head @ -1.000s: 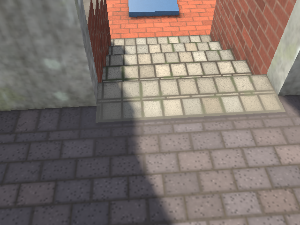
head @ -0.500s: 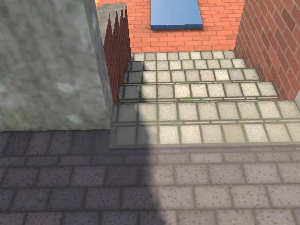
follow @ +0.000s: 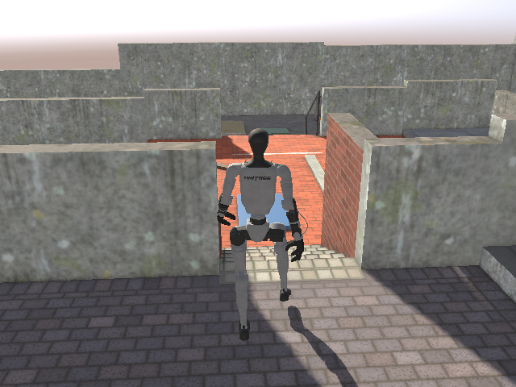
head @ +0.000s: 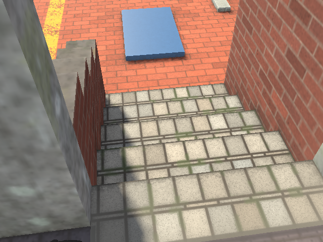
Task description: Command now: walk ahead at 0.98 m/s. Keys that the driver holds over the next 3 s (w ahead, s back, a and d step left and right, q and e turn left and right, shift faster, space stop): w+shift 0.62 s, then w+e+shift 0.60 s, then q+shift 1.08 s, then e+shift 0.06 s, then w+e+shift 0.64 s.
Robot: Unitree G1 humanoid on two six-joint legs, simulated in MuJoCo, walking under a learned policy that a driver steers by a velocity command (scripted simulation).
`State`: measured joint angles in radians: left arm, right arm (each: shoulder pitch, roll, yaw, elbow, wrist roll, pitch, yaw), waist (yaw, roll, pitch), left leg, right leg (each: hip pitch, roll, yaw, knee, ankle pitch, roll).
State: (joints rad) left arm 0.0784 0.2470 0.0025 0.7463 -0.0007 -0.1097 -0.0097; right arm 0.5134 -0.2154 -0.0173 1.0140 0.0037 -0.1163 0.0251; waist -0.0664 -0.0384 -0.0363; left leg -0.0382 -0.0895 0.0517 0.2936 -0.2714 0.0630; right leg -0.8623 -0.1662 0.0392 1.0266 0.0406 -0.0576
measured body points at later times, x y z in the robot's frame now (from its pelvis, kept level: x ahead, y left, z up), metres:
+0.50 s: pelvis +0.46 -0.06 +0.00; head +0.46 -0.05 +0.45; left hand +0.40 +0.20 -0.14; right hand +0.66 -0.30 -0.09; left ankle +0.63 +0.12 -0.65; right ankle +0.40 -0.13 -0.74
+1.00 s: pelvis +0.86 -0.06 -0.04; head +0.85 -0.07 +0.41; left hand +1.01 +0.20 -0.13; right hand +0.86 -0.35 -0.16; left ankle +0.83 +0.09 -0.74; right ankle +0.92 -0.15 -0.72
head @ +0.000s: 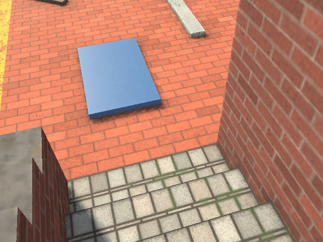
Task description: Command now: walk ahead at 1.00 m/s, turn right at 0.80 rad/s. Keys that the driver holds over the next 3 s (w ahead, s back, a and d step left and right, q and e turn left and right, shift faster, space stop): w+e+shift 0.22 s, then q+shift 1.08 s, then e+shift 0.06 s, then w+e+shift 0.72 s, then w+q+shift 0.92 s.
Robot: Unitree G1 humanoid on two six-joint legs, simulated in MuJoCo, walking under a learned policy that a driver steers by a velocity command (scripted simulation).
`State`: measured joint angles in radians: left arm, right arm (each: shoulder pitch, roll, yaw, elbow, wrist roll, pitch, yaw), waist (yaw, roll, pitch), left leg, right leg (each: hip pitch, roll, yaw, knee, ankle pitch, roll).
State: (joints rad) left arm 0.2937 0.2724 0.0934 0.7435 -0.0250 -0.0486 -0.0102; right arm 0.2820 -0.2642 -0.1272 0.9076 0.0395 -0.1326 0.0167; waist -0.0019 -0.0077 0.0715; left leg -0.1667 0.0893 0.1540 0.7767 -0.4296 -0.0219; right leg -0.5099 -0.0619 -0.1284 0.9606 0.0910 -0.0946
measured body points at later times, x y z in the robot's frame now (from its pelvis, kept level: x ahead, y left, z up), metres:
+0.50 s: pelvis +0.33 +0.00 -0.25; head +0.32 +0.00 +0.20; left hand +0.43 +0.23 -0.39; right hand +0.44 -0.27 -0.34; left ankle +0.44 +0.10 -0.99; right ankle +0.15 -0.06 -0.77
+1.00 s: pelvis +0.45 -0.08 -0.26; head +0.46 -0.11 +0.19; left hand +0.55 +0.20 -0.34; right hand +0.65 -0.34 -0.36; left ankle +0.44 +0.07 -0.84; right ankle +0.54 -0.18 -0.99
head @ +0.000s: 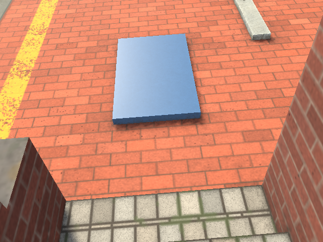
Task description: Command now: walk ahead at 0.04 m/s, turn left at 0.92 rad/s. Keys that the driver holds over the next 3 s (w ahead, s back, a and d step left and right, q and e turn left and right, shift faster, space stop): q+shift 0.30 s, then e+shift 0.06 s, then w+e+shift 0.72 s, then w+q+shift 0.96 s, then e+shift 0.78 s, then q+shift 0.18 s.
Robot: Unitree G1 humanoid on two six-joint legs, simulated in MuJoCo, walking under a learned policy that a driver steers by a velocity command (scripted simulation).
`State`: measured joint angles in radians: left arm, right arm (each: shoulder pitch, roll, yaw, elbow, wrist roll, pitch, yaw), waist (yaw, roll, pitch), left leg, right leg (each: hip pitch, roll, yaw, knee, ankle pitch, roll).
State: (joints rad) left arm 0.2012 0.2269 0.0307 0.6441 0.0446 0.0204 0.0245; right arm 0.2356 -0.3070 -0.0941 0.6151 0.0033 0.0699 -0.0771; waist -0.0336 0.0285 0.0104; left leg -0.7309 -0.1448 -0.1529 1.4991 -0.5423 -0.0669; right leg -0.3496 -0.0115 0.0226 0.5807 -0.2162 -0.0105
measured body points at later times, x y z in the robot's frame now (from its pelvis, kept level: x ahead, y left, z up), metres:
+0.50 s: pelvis +0.02 +0.03 -0.01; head +0.00 +0.06 +0.44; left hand -0.01 +0.32 -0.14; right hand +0.24 -0.16 -0.10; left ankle +0.00 +0.12 -0.73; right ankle +0.11 -0.12 -0.64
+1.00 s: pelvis +0.27 +0.02 -0.11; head +0.29 +0.01 +0.34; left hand +0.47 +0.27 -0.19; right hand +0.25 -0.26 -0.24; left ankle +0.00 +0.13 -0.72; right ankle +0.42 -0.10 -0.82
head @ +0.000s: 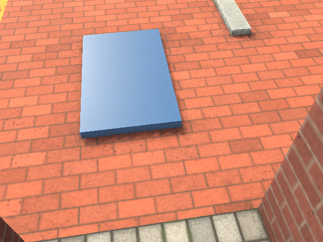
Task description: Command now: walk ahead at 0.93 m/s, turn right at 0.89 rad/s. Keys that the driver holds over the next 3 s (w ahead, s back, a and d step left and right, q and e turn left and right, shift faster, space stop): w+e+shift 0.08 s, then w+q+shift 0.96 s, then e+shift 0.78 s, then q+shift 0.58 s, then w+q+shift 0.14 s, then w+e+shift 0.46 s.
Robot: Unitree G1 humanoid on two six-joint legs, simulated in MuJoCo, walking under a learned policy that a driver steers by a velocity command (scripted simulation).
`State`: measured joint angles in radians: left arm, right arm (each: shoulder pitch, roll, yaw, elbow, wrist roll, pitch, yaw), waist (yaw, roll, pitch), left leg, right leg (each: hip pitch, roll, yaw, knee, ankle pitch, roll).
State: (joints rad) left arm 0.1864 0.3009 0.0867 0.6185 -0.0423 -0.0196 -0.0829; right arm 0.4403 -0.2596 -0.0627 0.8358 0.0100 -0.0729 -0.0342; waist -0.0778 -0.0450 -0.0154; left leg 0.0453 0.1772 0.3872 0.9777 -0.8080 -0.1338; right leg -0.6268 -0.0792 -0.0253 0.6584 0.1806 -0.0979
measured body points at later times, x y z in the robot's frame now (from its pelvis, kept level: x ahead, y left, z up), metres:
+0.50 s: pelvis +0.46 -0.01 -0.18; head +0.43 -0.01 +0.27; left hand +0.62 +0.23 -0.29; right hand +0.42 -0.29 -0.31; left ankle +0.47 +0.03 -0.90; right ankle +0.27 -0.13 -0.62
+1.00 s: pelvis +0.92 +0.00 -0.33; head +0.92 +0.01 +0.12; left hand +0.80 +0.24 -0.47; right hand +1.16 -0.19 -0.42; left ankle +0.83 +0.08 -0.87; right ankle +0.92 -0.12 -1.05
